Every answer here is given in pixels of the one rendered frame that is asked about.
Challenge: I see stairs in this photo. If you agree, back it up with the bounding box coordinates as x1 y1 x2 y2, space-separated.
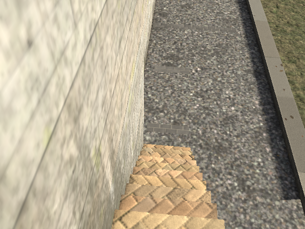
112 143 225 229

